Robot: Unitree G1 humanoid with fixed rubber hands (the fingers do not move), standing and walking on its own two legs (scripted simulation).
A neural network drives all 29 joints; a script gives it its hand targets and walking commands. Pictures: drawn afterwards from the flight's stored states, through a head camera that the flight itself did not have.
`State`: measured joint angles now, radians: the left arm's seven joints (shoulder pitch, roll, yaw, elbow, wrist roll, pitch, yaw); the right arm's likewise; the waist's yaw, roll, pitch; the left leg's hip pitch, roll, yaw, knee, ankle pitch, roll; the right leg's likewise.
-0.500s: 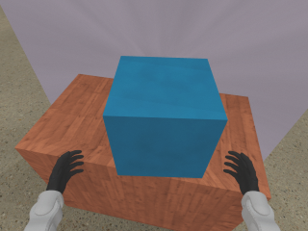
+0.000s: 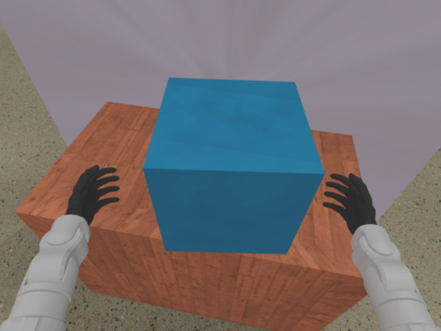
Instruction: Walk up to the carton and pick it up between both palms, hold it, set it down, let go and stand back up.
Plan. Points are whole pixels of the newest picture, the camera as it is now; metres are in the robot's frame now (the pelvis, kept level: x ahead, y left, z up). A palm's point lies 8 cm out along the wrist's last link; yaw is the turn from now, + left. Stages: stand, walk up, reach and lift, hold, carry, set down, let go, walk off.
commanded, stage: reach and lift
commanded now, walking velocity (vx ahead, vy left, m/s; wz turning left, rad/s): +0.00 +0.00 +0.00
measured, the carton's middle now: (229, 167) +0.48 -0.03 +0.00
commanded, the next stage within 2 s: none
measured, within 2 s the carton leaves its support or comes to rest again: neither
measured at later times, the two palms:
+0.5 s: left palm (81, 158) +0.38 +0.24 +0.13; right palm (368, 172) +0.35 -0.26 +0.13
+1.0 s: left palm (81, 114) +0.43 +0.24 +0.19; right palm (372, 125) +0.41 -0.26 +0.19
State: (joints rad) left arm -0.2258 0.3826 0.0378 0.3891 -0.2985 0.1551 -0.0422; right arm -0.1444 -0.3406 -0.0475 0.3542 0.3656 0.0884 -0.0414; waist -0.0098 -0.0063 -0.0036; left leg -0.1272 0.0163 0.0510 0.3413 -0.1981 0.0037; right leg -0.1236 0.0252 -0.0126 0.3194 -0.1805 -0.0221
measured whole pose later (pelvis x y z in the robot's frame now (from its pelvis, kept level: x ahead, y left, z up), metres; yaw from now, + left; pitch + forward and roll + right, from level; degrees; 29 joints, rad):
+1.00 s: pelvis -0.01 +0.00 +0.00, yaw +1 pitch +7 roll -1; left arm -0.90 0.52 0.02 0.65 -0.32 0.52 -0.01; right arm -0.86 -0.52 0.00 0.79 0.48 0.33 0.02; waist -0.06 -0.02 -0.09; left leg -0.33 0.02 0.03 0.39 -0.19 0.01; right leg -0.30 0.03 -0.03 0.32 -0.15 -0.02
